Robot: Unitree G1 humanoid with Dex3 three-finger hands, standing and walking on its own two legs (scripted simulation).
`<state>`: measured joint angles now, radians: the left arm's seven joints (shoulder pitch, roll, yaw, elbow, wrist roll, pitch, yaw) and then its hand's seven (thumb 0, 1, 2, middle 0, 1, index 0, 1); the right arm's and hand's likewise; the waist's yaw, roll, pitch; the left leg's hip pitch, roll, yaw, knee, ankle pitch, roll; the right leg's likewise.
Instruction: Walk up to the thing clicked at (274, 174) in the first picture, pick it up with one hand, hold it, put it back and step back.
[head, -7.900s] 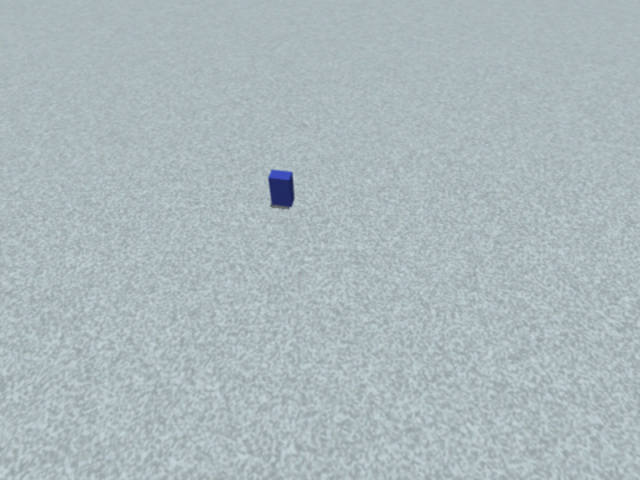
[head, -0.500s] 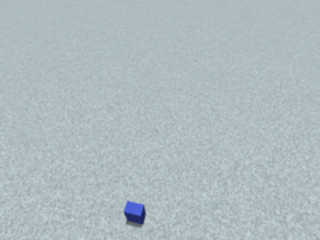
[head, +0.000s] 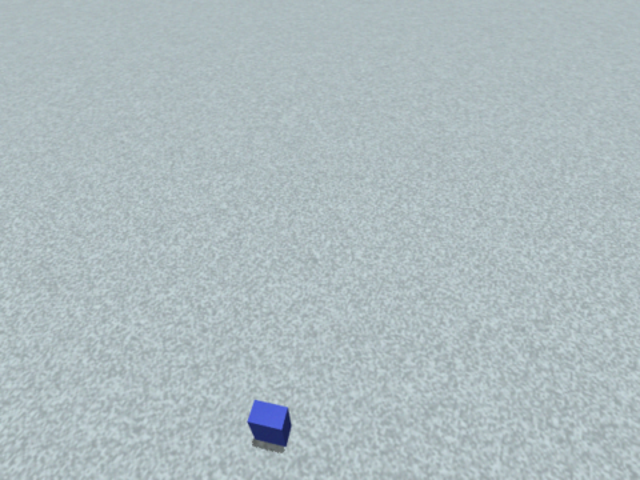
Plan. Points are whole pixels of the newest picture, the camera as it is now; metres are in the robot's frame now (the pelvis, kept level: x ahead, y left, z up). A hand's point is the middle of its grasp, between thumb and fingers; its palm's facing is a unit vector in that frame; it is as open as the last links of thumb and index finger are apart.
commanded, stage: stand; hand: left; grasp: from the side
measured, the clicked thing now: (270, 424) +0.41 +0.17 -0.70
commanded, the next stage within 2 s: go down in 0.08 s
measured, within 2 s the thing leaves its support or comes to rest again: neither
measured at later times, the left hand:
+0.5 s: hand out of the picture +0.17 +0.26 -0.17, palm faces +0.05 -0.95 -0.32, open 12.9 cm
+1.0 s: hand out of the picture +0.14 +0.28 -0.20, palm faces +0.09 -0.95 -0.31, open 17.3 cm
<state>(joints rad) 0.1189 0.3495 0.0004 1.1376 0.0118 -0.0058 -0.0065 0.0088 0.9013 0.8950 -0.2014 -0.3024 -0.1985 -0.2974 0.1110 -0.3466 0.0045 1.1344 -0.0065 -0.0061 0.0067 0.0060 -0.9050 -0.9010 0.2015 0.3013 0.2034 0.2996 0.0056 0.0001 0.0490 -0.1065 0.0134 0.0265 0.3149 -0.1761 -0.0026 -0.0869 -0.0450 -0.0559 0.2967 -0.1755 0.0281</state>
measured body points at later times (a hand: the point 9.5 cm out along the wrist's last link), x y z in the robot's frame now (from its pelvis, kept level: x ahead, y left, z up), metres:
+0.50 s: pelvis -0.01 +0.00 -0.03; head +0.06 +0.01 +0.42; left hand +0.16 +0.31 -0.15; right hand +0.08 -0.26 -0.15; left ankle +0.00 +0.12 -0.75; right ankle -0.01 -0.13 -0.75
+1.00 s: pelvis -0.01 +0.00 -0.08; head +0.07 +0.03 +0.36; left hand +0.14 +0.33 -0.18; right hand +0.16 -0.25 -0.16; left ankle +0.00 +0.12 -0.75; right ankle -0.01 -0.13 -0.75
